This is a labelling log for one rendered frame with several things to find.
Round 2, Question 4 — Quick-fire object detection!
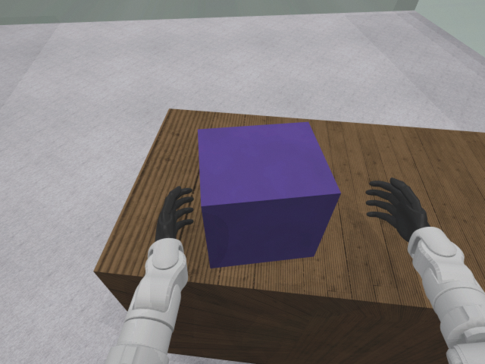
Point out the carton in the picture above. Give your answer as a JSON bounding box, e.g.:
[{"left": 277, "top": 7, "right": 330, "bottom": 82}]
[{"left": 198, "top": 122, "right": 341, "bottom": 268}]

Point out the robot left hand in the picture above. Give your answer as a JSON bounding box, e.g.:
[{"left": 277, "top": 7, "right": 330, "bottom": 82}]
[{"left": 155, "top": 186, "right": 194, "bottom": 242}]

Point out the pedestal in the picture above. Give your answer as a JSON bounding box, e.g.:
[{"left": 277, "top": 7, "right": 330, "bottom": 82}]
[{"left": 94, "top": 108, "right": 485, "bottom": 364}]

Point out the robot right hand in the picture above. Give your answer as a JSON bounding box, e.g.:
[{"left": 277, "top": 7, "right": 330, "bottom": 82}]
[{"left": 366, "top": 177, "right": 430, "bottom": 242}]

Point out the right robot forearm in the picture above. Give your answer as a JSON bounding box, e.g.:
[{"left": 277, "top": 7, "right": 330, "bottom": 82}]
[{"left": 408, "top": 227, "right": 485, "bottom": 349}]

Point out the left robot forearm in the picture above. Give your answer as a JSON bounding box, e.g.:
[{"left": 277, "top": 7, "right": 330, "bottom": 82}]
[{"left": 105, "top": 238, "right": 188, "bottom": 364}]

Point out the robot right upper arm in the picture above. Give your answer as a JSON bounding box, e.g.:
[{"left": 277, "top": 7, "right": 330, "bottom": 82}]
[{"left": 446, "top": 342, "right": 485, "bottom": 364}]

